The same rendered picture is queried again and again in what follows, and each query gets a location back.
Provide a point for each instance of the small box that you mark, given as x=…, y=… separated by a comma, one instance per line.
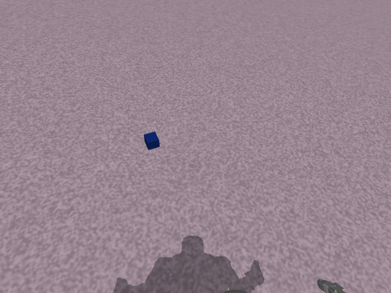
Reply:
x=151, y=140

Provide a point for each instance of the right robot hand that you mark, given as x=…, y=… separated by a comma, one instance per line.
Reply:
x=329, y=287

